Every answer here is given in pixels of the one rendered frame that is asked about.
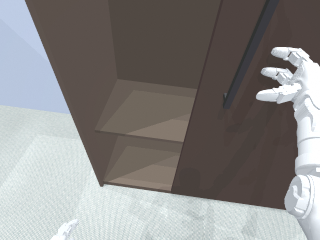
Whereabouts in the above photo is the robot left hand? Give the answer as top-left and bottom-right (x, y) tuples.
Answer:
(51, 219), (79, 240)

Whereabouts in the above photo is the right robot upper arm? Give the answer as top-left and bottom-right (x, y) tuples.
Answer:
(284, 174), (320, 240)

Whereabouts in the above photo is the robot right forearm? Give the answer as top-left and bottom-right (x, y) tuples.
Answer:
(293, 89), (320, 178)

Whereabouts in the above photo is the robot right hand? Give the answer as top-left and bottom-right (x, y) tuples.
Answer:
(256, 47), (320, 104)

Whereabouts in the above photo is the handle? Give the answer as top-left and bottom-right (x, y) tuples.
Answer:
(223, 0), (280, 110)

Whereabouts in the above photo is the wardrobe door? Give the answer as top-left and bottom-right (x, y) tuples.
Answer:
(171, 0), (320, 210)

